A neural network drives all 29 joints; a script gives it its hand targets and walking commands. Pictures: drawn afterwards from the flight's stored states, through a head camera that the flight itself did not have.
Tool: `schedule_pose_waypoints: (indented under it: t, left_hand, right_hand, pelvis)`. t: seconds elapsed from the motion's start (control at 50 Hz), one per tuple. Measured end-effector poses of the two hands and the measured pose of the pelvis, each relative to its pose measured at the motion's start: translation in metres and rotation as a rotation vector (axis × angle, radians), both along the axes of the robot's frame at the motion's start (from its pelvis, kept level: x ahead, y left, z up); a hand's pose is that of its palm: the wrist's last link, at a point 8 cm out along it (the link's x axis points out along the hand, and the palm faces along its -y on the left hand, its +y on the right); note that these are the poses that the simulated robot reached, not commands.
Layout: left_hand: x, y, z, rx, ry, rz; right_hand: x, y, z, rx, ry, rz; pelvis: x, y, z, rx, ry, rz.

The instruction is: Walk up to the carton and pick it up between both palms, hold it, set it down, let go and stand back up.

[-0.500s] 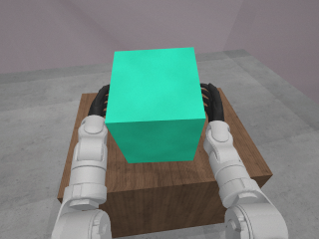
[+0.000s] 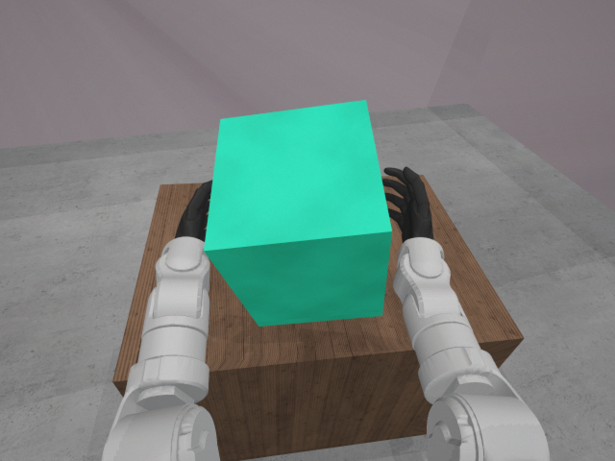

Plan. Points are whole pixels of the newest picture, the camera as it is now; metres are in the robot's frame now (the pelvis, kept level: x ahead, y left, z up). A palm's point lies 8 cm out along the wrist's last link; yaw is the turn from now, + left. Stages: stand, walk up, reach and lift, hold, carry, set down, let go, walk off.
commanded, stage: set down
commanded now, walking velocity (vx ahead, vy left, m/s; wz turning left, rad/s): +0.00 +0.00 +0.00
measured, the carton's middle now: (307, 224) +0.44 +0.00 +0.10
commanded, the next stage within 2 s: none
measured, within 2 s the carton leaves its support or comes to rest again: neither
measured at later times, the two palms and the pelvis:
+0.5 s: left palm (205, 234) +0.42 +0.14 +0.10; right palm (410, 226) +0.41 -0.15 +0.12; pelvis +0.02 -0.01 +0.00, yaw +0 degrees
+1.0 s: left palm (210, 238) +0.43 +0.14 +0.08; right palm (405, 236) +0.41 -0.15 +0.10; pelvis +0.03 -0.01 +0.00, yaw +0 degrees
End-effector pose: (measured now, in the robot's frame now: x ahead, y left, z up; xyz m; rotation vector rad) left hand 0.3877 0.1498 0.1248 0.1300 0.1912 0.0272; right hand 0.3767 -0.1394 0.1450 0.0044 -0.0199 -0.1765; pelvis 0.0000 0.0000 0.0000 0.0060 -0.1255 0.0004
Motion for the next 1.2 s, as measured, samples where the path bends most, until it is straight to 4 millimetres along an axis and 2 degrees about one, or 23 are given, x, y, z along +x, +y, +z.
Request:
schedule_pose_waypoints:
  t: [0.52, 0.9, 1.2]
  left_hand:
    - [0.031, -0.009, -0.026, -0.013, 0.027, 0.005]
    - [0.041, -0.010, -0.041, -0.030, 0.038, -0.004]
    - [0.054, -0.010, -0.061, -0.052, 0.061, -0.009]
  right_hand:
    - [0.032, -0.008, -0.024, 0.002, 0.060, 0.000]
    - [0.036, -0.009, -0.042, -0.006, 0.094, -0.030]
    - [0.043, -0.009, -0.065, -0.015, 0.144, -0.045]
  pelvis:
    - [0.025, -0.008, 0.001, 0.010, 0.059, 0.000]
    - [0.027, -0.007, 0.001, 0.009, 0.099, 0.000]
    - [0.031, -0.004, 0.001, 0.006, 0.159, 0.001]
